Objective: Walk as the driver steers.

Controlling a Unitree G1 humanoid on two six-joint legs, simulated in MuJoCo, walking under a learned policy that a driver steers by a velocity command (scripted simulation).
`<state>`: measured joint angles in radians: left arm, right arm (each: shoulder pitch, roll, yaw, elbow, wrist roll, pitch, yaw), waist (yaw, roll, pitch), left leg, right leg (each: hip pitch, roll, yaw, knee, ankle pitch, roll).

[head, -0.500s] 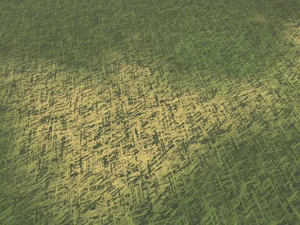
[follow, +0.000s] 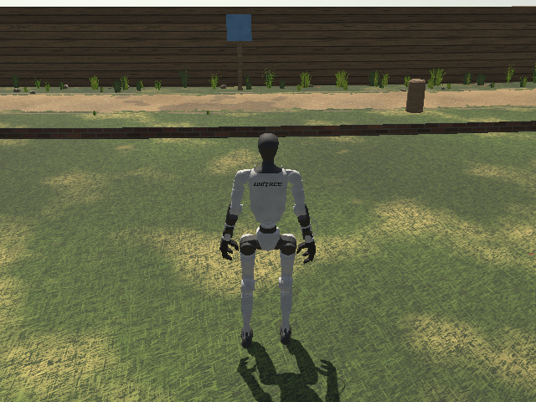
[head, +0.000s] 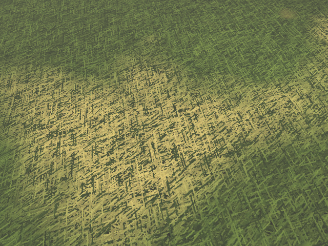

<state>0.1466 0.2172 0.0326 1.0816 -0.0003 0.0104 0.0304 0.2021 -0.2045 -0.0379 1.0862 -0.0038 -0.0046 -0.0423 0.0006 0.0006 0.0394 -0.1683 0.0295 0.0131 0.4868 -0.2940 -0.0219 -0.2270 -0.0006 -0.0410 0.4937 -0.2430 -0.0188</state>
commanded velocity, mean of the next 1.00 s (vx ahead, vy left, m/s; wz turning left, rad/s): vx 0.07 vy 0.00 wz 0.00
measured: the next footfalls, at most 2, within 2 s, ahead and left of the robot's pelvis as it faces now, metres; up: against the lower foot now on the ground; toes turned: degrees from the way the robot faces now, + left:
right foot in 1.36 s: +0.40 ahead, -0.07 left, +0.00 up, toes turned -2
left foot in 1.70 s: +0.35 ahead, +0.16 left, +0.00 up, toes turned +2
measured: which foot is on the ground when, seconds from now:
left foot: down 0.00-1.00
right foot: down 0.00-0.96, up 0.98-1.00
